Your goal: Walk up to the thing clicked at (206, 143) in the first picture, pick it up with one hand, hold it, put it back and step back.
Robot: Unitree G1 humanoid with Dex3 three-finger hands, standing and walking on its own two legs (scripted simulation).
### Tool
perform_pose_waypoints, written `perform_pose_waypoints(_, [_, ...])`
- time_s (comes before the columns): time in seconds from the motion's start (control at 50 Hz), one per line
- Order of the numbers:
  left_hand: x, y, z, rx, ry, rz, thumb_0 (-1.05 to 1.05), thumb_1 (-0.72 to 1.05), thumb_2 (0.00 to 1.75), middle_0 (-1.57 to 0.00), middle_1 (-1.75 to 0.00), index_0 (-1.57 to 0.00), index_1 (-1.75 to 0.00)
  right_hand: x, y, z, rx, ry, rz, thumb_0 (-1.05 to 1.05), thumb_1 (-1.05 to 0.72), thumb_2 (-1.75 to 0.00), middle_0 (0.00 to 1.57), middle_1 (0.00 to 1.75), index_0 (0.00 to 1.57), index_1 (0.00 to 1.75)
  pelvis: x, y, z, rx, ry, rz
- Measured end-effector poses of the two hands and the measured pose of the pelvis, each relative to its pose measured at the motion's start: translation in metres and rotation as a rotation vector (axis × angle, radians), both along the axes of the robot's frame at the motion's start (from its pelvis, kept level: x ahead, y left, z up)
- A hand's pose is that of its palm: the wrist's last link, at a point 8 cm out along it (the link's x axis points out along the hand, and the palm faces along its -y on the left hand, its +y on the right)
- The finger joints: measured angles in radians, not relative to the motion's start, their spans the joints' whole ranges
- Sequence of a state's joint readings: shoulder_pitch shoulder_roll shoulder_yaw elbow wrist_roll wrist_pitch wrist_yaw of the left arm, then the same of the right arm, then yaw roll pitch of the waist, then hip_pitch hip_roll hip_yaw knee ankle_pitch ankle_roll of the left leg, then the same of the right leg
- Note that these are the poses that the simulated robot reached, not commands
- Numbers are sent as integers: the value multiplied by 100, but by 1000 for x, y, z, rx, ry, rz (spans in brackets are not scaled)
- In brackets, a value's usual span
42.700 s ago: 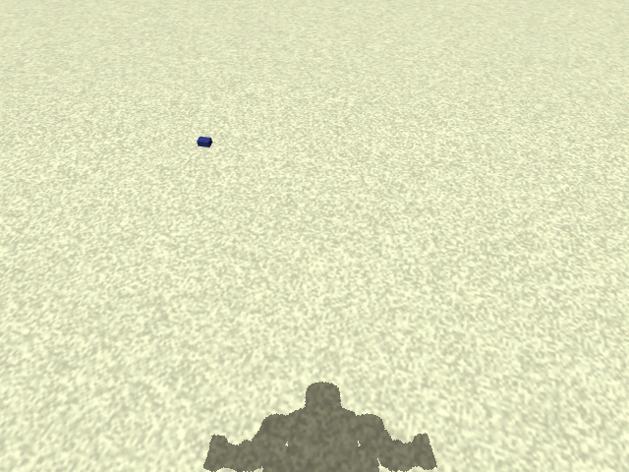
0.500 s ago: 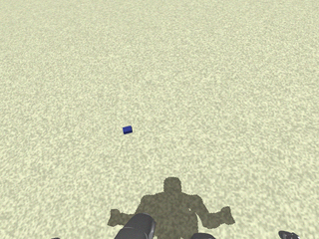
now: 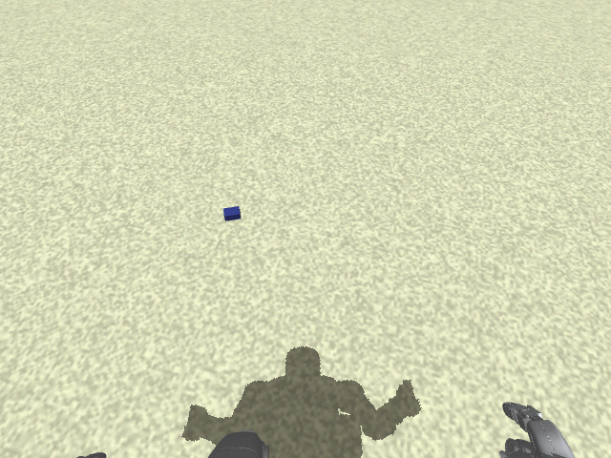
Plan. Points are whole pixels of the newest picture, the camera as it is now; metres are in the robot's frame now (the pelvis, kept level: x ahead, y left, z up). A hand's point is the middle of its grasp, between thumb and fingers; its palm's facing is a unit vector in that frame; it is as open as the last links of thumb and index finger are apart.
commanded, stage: step back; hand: left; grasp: from above
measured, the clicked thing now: (232, 213) +1.05 +0.33 -0.74
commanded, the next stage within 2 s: stand in 0.94 s
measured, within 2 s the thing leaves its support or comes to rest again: neither
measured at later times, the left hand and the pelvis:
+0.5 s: hand out of the picture +0.04 +0.31 -0.13, palm faces +0.00 -0.92 -0.40, open 7.4 cm; pelvis -0.01 +0.02 +0.01, yaw +2 degrees
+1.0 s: hand (118, 437) +0.15 +0.28 -0.14, palm faces +0.05 -0.94 -0.34, open 7.4 cm; pelvis +0.05 +0.02 +0.01, yaw +3 degrees
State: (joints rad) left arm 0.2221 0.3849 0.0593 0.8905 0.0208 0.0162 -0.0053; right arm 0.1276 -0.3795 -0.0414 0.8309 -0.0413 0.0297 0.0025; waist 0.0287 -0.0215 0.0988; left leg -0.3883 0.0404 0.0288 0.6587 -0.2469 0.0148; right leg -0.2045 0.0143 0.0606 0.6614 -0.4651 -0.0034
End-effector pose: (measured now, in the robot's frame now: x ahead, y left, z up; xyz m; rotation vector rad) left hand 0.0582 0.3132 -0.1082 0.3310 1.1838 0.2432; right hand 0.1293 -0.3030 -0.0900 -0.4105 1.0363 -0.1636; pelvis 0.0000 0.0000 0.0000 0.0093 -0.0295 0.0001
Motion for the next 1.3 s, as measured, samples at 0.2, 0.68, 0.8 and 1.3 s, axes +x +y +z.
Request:
perform_pose_waypoints(0.2, [-78,-2,22,47,59,59,1,90,90,-21,-30,-21,-30,-61,-10,-15,60,95,-46,0,-90,-90,20,30,21,30,-24,-4,11,-8,-24,18])
perform_pose_waypoints(0.68, [34,3,13,20,-63,-20,0,90,90,-20,-30,-20,-29,-61,-3,-24,31,192,-114,0,-90,-90,20,30,21,30,16,3,4,-20,-18,44])
perform_pose_waypoints(0.8, [59,-6,16,-9,-86,-18,0,90,90,-21,-30,-20,-30,-29,7,-24,45,182,-76,0,-90,-90,20,30,20,30,31,7,8,-1,5,51])
perform_pose_waypoints(1.3, [69,11,12,-61,12,18,0,90,90,-21,-30,-20,-29,43,44,5,57,85,-36,0,-90,-90,20,30,21,30,54,28,26,-12,-8,44])
